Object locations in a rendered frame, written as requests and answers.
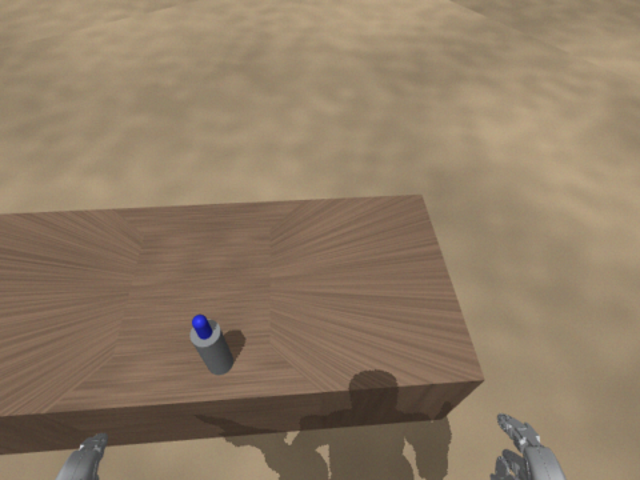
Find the left robot hand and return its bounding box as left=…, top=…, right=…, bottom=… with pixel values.
left=55, top=433, right=108, bottom=480

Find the bottle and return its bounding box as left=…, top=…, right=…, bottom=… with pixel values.
left=190, top=315, right=234, bottom=375

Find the right robot hand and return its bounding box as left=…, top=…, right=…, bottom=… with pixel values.
left=490, top=413, right=567, bottom=480

